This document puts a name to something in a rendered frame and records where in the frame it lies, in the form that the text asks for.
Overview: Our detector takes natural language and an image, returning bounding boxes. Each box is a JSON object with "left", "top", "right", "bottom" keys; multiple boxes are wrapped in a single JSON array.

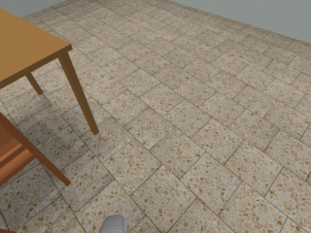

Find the left robot thigh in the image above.
[{"left": 98, "top": 215, "right": 126, "bottom": 233}]

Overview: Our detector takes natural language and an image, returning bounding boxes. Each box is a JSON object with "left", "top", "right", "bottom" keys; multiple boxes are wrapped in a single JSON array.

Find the chair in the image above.
[{"left": 0, "top": 112, "right": 71, "bottom": 233}]

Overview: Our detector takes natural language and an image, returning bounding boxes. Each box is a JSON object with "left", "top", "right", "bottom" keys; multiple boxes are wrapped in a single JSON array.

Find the table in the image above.
[{"left": 0, "top": 8, "right": 99, "bottom": 135}]

